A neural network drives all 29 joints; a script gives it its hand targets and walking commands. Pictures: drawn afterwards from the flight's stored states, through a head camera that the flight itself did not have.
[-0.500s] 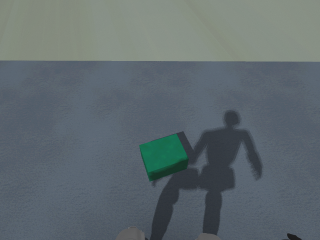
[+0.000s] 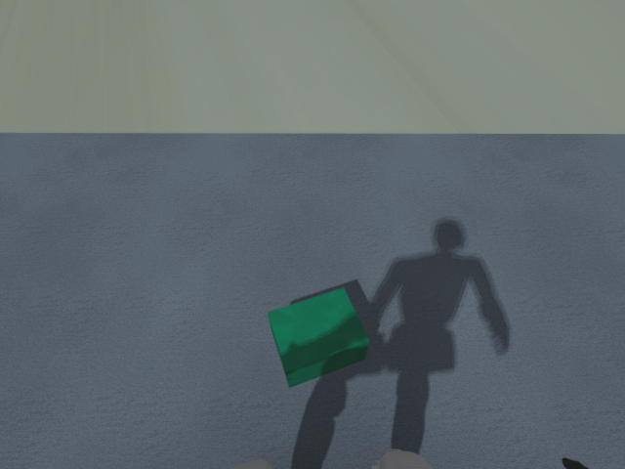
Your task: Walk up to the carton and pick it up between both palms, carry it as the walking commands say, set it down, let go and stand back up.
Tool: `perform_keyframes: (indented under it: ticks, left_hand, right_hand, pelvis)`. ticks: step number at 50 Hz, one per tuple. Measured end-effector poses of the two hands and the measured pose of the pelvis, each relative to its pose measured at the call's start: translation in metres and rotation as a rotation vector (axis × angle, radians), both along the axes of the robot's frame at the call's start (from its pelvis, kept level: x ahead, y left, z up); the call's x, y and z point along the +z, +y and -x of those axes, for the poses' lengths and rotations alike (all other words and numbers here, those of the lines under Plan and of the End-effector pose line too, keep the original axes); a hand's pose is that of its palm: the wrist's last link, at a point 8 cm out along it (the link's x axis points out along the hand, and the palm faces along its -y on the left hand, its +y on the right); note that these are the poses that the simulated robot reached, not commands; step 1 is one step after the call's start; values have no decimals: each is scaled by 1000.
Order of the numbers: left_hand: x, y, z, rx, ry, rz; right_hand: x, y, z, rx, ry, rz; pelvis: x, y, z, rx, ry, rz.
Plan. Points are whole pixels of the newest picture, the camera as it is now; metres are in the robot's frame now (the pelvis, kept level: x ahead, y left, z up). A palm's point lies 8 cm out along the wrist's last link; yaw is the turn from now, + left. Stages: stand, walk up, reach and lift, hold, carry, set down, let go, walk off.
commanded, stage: walk up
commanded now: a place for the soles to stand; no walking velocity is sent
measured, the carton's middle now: (317, 336) +0.57 +0.01 -0.67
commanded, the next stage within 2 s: none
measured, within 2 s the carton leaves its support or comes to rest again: neither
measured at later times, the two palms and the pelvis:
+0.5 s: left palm out of the picture +0.08 +0.30 -0.11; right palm out of the picture +0.11 -0.33 -0.09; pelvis +0.01 +0.00 +0.00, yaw +0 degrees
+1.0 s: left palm (144, 466) +0.14 +0.24 -0.09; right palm out of the picture +0.09 -0.41 -0.10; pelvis +0.07 -0.07 +0.00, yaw +1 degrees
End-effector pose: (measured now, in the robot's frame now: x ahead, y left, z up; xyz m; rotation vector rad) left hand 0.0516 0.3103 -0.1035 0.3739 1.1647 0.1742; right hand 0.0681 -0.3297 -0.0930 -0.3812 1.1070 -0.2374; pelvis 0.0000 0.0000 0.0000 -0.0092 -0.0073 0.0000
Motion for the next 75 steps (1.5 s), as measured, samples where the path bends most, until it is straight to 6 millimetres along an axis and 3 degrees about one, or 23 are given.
perform_keyframes:
  ticks: [12,30,35,40,43,51,57,62,68,71,75]
  left_hand:
    - [-5,-8,-14,10,14,18]
    - [-3,-9,-27,2,-4,16]
    - [3,-12,-42,-31,-1,16]
    - [12,-25,-72,-72,-41,-15]
    - [13,-38,-84,-81,-68,-35]
    - [11,-73,-95,-46,-48,26]
    - [-4,-79,-118,-29,-75,86]
    - [-10,-78,-143,-27,-95,96]
    - [-3,-78,-160,-28,-119,50]
    - [0,-86,-162,-30,-102,18]
    - [-6,-102,-156,-15,-83,-14]
  right_hand:
    - [6,-1,-33,17,-45,2]
    - [5,-2,-36,12,-42,1]
    - [4,-15,-10,4,0,20]
    - [-1,-48,26,-29,113,38]
    - [-10,-68,31,-32,176,41]
    - [-2,-81,-30,-3,117,46]
    - [6,-75,-70,32,72,87]
    - [14,-81,-66,13,82,140]
    - [25,-109,-60,10,135,180]
    - [20,-128,-67,12,147,176]
    - [2,-150,-91,26,159,165]
  pelvis:
    - [2,-3,-7,-3,12,-6]
    - [2,-4,-8,-3,12,-8]
    - [2,-14,-17,4,-1,-14]
    - [-2,-40,-34,5,-5,-44]
    - [-8,-58,-44,17,-5,-54]
    - [1,-71,-69,22,12,-57]
    - [-3,-64,-88,39,24,-25]
    - [-7,-64,-108,43,-9,-23]
    - [-6,-86,-125,67,-26,-29]
    - [-9,-104,-131,70,-18,-38]
    - [-18,-128,-136,89,-21,-45]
